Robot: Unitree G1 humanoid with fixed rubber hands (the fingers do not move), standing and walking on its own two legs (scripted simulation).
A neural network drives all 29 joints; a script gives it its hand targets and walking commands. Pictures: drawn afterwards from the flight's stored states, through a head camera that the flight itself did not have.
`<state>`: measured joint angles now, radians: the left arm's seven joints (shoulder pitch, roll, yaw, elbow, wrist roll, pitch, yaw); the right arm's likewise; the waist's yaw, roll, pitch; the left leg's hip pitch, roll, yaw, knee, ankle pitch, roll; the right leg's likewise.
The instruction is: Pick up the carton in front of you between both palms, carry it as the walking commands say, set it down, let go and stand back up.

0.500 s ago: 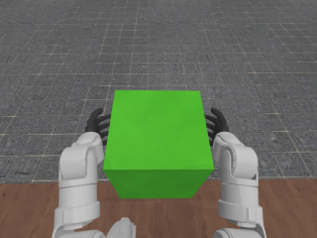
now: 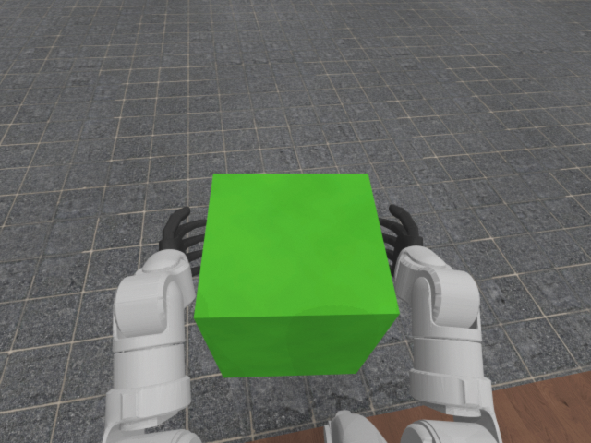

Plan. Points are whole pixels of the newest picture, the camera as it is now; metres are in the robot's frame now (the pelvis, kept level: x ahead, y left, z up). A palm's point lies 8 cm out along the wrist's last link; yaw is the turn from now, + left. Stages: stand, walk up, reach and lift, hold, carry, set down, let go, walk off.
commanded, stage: carry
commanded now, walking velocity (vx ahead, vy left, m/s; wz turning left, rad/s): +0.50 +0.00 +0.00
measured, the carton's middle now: (291, 282) +0.33 -0.02 +0.02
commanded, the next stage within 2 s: none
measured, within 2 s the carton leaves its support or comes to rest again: neither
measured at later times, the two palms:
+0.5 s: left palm (195, 144) +0.62 +0.14 +0.05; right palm (347, 133) +0.65 -0.16 +0.05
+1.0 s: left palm (198, 59) +0.94 +0.16 +0.06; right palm (321, 62) +0.92 -0.14 +0.06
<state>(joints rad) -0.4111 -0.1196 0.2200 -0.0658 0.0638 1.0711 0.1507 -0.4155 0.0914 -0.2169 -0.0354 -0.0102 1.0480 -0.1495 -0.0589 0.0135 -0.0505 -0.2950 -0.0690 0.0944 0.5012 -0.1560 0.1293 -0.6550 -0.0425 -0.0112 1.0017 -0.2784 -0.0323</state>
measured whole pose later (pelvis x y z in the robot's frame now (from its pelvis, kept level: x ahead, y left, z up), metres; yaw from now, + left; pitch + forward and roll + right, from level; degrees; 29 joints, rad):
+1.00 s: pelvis +0.63 +0.02 -0.03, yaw -1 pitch +5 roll -1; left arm -0.33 -0.15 0.21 -0.18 0.06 1.11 0.14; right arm -0.31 0.14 -0.21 -0.19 -0.04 1.09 -0.14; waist -0.03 0.01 -0.06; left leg -0.27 -0.01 0.16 0.35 -0.17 0.09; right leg -0.53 -0.05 -0.06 1.01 -0.32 -0.01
